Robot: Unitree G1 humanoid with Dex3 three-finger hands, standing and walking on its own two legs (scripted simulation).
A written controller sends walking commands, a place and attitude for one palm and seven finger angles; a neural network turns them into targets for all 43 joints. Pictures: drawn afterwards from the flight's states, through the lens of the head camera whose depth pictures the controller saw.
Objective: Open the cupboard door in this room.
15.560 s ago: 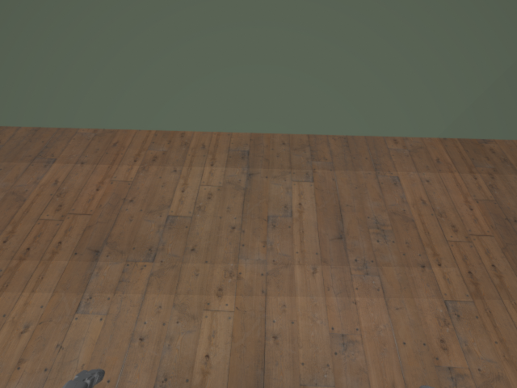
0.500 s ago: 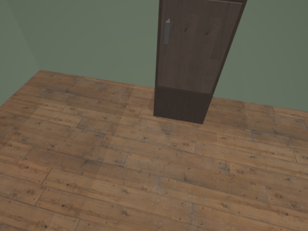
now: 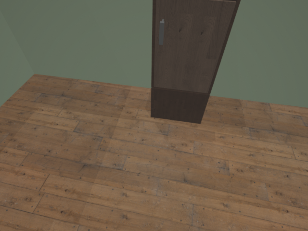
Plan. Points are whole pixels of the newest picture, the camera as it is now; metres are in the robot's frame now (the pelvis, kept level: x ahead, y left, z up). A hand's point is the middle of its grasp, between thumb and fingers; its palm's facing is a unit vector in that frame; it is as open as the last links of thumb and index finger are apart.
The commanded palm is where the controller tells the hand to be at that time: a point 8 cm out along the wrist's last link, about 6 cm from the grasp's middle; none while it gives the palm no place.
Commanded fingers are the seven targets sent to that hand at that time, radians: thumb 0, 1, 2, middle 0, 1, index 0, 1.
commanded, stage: look at it before walking up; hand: left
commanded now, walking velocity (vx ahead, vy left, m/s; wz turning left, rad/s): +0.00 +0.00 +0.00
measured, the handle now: (162, 31) +1.11 +0.02 +0.02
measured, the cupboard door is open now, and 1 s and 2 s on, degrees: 0 0 0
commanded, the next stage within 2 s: walk to a spot facing it in 0.48 s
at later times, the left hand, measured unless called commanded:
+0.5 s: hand out of the picture -0.02 +0.16 -0.18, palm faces +0.03 -0.98 -0.18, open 7.4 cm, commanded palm none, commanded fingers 0.00 0.90 0.90 -0.20 -0.30 -0.20 -0.30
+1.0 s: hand out of the picture +0.05 +0.12 -0.18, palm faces +0.01 -0.97 -0.22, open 7.4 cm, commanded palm none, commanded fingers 0.00 0.90 0.90 -0.20 -0.30 -0.20 -0.30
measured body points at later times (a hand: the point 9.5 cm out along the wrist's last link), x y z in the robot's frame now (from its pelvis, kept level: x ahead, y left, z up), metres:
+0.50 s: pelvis +0.00 -0.01 +0.00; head +0.00 -0.01 +0.45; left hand -0.02 +0.21 -0.16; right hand -0.02 -0.23 -0.16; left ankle -0.05 +0.10 -0.74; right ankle +0.01 -0.14 -0.74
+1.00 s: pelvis +0.07 -0.06 -0.01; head +0.08 -0.08 +0.43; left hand +0.05 +0.17 -0.16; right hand +0.01 -0.28 -0.18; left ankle -0.03 +0.08 -0.68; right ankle +0.03 -0.13 -0.74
